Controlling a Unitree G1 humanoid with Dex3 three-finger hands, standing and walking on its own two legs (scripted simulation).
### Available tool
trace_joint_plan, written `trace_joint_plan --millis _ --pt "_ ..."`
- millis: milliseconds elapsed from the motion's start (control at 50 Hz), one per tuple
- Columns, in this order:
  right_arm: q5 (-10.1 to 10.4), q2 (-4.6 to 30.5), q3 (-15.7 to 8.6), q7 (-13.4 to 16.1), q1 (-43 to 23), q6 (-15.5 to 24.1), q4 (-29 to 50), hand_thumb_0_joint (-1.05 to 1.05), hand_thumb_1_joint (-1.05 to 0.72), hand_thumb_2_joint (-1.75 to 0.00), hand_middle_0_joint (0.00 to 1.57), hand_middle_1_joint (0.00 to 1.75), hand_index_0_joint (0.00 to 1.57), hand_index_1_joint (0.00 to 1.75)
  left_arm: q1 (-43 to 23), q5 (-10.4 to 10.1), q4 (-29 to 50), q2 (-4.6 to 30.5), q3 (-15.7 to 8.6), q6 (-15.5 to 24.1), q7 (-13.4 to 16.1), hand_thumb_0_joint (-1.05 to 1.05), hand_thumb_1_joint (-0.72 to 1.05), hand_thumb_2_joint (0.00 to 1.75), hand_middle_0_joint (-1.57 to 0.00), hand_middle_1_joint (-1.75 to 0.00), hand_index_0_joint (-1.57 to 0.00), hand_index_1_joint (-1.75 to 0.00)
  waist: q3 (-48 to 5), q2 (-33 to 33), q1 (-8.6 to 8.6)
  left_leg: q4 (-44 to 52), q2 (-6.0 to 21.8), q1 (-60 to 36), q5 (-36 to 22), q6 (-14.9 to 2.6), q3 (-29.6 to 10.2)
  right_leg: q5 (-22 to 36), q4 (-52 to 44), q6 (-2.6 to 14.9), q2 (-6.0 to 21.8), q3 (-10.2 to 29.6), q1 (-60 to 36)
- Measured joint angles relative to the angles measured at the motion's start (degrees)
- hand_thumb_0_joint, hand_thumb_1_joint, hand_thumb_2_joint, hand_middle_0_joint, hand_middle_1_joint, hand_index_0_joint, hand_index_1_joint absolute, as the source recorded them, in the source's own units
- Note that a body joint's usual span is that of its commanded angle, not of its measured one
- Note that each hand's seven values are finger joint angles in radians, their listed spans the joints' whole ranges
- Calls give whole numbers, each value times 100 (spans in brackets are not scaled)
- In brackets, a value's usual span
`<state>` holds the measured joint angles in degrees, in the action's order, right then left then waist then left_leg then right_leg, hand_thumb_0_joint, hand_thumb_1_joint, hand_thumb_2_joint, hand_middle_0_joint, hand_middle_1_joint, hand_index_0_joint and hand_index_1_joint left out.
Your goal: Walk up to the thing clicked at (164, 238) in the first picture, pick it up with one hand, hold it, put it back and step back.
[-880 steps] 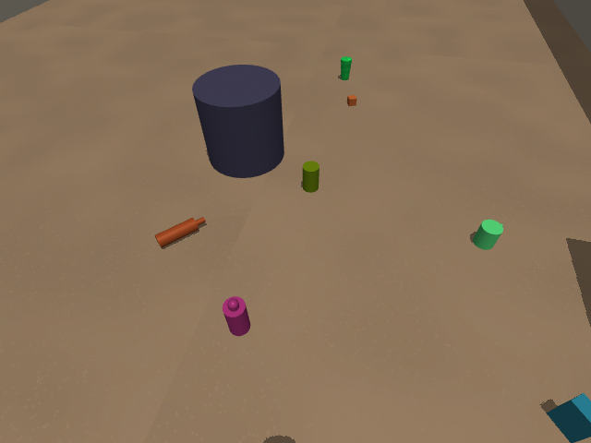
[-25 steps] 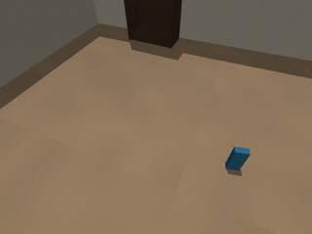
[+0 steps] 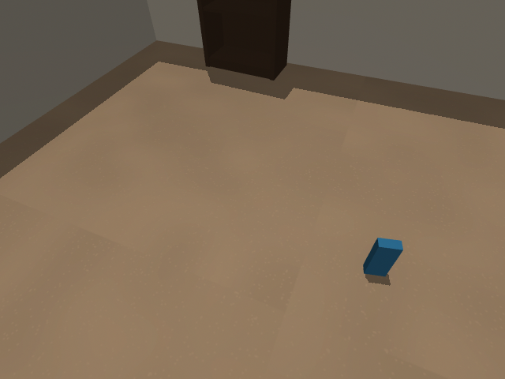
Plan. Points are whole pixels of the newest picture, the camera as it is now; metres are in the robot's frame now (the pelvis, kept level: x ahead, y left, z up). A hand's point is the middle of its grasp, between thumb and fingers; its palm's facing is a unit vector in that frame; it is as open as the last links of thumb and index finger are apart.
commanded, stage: stand
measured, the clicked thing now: out of the picture -0.81 +0.16 -0.75
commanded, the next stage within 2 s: walk up in 0.50 s
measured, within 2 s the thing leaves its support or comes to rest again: neither
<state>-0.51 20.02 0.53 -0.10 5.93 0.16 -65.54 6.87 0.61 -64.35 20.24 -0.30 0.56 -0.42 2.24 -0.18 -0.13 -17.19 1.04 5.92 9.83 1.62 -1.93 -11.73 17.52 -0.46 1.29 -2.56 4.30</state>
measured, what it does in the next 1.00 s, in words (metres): walks ahead: left foot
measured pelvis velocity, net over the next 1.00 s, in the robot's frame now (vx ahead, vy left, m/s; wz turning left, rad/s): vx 0.12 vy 0.05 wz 0.00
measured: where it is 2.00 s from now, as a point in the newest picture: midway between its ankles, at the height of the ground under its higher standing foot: (261, 308)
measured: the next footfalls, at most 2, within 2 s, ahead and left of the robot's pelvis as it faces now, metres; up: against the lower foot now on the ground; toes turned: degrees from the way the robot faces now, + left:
left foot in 0.78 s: +0.16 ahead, +0.16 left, +0.00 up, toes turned +5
right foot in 1.20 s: +0.36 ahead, -0.11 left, +0.00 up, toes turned -4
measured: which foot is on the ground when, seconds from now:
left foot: down 0.00-0.58, up 0.60-0.76, down 0.78-1.00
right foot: down 0.00-0.80, up 0.82-1.00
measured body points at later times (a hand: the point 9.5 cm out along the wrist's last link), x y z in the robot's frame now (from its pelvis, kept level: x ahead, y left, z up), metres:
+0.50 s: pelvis +0.00 +0.00 +0.00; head +0.01 +0.00 +0.45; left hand +0.07 +0.30 -0.13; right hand +0.07 -0.30 -0.14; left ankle +0.00 +0.14 -0.75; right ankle -0.02 -0.12 -0.75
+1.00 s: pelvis +0.12 +0.05 -0.01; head +0.13 +0.07 +0.44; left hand +0.15 +0.38 -0.14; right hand +0.17 -0.28 -0.11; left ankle +0.12 +0.16 -0.75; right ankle +0.15 -0.10 -0.70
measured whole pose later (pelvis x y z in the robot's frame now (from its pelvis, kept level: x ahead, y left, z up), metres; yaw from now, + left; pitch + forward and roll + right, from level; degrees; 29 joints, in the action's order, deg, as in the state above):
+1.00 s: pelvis +0.12 +0.05 -0.01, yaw +0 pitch -4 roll +1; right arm -1.3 21.7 -3.9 -2.6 17.0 4.1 -52.6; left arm 17.1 0.9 -55.4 25.4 -3.7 1.0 -3.9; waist 4.5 3.8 0.0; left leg -25.6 0.2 7.5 14.8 -1.5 5.0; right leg -19.6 55.0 0.6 2.1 3.3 24.3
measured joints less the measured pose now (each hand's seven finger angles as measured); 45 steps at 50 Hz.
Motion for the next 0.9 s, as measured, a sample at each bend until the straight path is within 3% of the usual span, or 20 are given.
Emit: trace_joint_plan --millis 500,580,600,640,680,740,780,800,840,900 --pt "-7 8 0 4 55 5 12 1 -90 -90 20 30 21 30 19 1 8 -16 8 -10 -2 0 91 90 -21 -30 -20 -30 9 -13 6 1 15 -2 13 8 25 -11 13 10 -13 25 16" --pt "-110 68 -216 -174 348 38 297 1 -90 -90 20 30 21 30 259 111 298 37 -235 59 -192 0 91 90 -21 -30 -21 -30 -108 -21 -13 -861 -12 309 1010 -283 -17 -825 699 179 -17 1 235" --pt "-125 108 -258 -205 428 27 356 1 -90 -90 20 30 21 30 334 129 379 59 -286 94 -221 0 91 90 -21 -30 -21 -30 -139 -36 -19 -1159 -5 443 1210 -333 -7 -800 754 207 -23 -27 245" --pt "-161 197 -335 -230 531 2 415 1 -90 -90 20 30 21 30 456 174 533 98 -370 182 -247 0 91 90 -21 -30 -21 -30 -107 -56 -74 -1973 -9 843 1428 -343 52 -500 707 183 0 -105 171" --pt "-168 303 -394 -265 587 3 455 1 -90 -90 20 30 21 30 612 190 634 121 -416 226 -257 0 91 90 -21 -30 -21 -30 -39 -128 -162 -2416 57 1166 1505 -320 92 -583 592 153 -17 -152 -5" --pt "-168 373 -470 -341 636 94 601 1 -90 -90 20 30 21 30 859 200 707 272 -451 181 -286 0 91 90 -21 -30 -21 -30 77 -95 -224 -2108 193 1372 1391 -284 191 -711 502 60 37 -186 -262" --pt "-186 381 -534 -368 653 190 739 1 -90 -90 20 30 21 30 994 171 731 411 -467 113 -304 0 91 90 -21 -30 -21 -30 162 13 -221 -1634 204 1298 666 -213 294 -987 823 -22 150 -173 -277" --pt "-197 373 -573 -363 648 249 815 1 -90 -90 20 30 21 30 1063 162 739 475 -476 73 -304 0 91 90 -21 -30 -21 -30 216 130 -227 -1592 130 1218 209 -199 400 -1219 1244 35 273 -100 -167" --pt "-216 347 -625 -320 667 355 990 1 -90 -90 20 30 21 30 1121 124 690 506 -475 -35 -269 0 91 90 -21 -30 -20 -30 254 241 -142 -1799 36 1178 385 -234 516 -1663 2713 209 179 330 397" --pt "-127 257 -555 -278 821 374 1158 1 -90 -90 20 30 21 30 1099 47 690 540 -389 -72 -249 1 91 90 -20 -30 -20 -30 227 342 -29 -1544 -34 853 537 -309 577 -1433 4163 323 -98 663 1230"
